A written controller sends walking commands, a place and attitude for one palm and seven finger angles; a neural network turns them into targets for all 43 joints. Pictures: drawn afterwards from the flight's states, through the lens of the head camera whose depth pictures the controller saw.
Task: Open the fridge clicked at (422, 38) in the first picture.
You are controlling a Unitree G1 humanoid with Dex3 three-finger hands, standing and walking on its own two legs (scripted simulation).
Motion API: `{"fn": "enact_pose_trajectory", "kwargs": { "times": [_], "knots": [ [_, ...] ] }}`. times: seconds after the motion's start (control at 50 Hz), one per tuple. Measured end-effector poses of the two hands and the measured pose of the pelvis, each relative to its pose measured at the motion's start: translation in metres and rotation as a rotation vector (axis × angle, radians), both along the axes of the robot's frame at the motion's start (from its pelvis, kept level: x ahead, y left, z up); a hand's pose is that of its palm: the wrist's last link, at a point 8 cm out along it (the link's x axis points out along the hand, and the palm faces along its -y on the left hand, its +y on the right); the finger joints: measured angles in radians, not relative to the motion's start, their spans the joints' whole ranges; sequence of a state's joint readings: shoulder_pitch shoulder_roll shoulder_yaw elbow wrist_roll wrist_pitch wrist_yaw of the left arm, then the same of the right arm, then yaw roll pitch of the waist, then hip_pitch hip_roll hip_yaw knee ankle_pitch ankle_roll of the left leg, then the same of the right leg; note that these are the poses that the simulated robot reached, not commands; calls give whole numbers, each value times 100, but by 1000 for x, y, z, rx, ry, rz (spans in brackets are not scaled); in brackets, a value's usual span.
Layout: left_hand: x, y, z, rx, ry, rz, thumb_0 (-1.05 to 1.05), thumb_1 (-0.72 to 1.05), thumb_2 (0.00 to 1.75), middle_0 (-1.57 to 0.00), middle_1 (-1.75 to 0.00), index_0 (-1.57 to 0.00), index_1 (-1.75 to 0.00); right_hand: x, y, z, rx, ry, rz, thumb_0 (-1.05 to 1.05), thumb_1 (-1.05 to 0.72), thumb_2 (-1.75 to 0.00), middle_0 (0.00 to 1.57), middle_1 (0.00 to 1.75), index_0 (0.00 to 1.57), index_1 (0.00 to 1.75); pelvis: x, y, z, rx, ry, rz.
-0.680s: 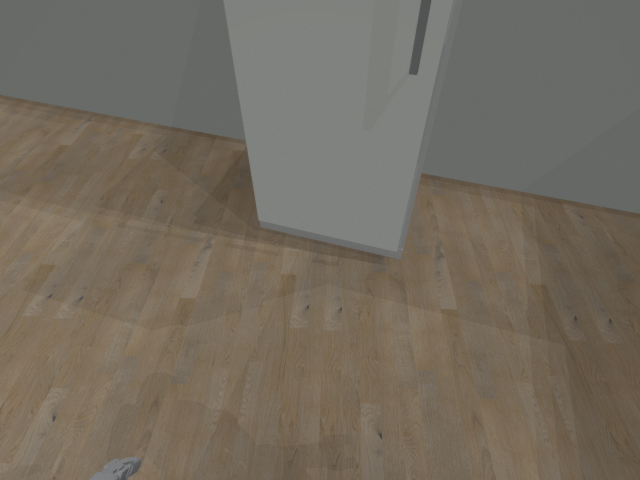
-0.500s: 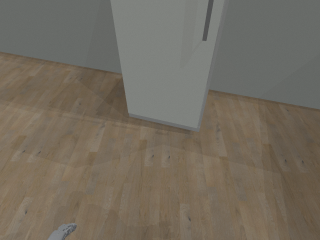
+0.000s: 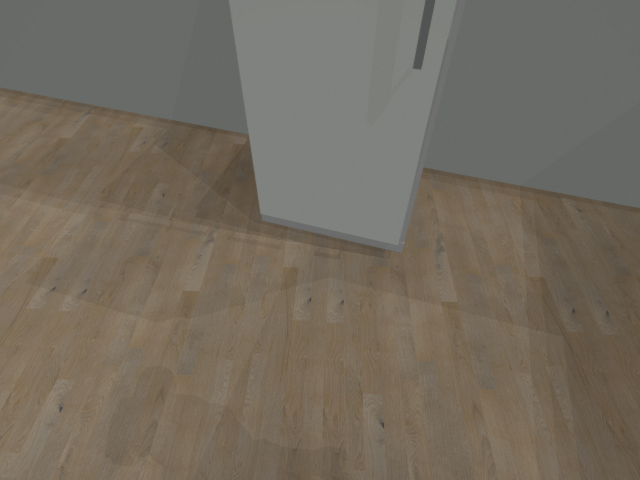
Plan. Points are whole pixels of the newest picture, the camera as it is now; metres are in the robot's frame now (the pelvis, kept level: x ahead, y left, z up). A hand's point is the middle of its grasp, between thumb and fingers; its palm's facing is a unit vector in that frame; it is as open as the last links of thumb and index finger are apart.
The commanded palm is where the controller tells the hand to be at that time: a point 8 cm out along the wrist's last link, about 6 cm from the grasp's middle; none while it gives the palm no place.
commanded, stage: stand and wait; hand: right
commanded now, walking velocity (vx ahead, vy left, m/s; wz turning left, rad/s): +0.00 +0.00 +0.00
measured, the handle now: out of the picture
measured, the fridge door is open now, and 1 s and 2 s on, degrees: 0 0 0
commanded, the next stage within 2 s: look at it before walking up in 0.14 s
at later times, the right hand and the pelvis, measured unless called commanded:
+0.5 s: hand out of the picture +0.08 -0.24 -0.16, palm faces -0.03 +0.95 -0.32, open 7.4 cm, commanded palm none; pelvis +0.00 +0.01 +0.00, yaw +0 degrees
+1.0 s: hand out of the picture +0.07 -0.23 -0.16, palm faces -0.03 +0.95 -0.30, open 7.4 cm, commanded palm none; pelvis +0.01 +0.01 +0.00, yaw +2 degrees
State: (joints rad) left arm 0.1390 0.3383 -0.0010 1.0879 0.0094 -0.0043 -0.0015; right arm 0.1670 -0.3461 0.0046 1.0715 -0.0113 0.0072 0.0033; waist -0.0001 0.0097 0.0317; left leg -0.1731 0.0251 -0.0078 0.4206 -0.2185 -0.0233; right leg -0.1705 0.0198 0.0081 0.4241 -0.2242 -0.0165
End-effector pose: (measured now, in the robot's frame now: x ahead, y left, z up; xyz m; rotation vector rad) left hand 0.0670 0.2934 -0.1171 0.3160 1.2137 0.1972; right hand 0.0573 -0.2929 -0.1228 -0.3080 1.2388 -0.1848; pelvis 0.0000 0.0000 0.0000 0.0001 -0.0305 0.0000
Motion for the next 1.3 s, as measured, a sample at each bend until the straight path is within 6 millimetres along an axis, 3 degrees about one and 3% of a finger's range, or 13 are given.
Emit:
{"fn": "enact_pose_trajectory", "kwargs": {
  "times": [0.36,0.94,1.12,1.24,1.3],
  "knots": [
    [9,3,2,-9,-27,-2,0,90,90,-20,-30,-21,-30,20,9,5,3,-55,16,1,-91,-90,21,30,20,30,1,6,2,-1,-2,2],
    [16,2,1,-8,-14,-11,0,90,90,-20,-30,-20,-30,9,10,2,2,-6,-10,1,-91,-90,21,30,20,30,8,8,2,0,3,8],
    [-12,-15,-23,-90,17,116,0,90,90,-20,-30,-20,-30,1,45,-18,81,122,16,1,-91,-90,20,30,20,30,36,16,-8,-12,20,110],
    [-40,-3,-48,-130,125,217,0,90,90,-20,-30,-21,-30,35,83,-27,101,114,61,1,-91,-90,20,30,20,30,64,40,-22,-6,22,158],
    [-31,3,-45,-135,173,222,0,90,90,-20,-30,-20,-30,45,98,-25,108,90,34,1,-91,-90,21,30,20,30,80,48,-18,9,20,160]
  ]
}}
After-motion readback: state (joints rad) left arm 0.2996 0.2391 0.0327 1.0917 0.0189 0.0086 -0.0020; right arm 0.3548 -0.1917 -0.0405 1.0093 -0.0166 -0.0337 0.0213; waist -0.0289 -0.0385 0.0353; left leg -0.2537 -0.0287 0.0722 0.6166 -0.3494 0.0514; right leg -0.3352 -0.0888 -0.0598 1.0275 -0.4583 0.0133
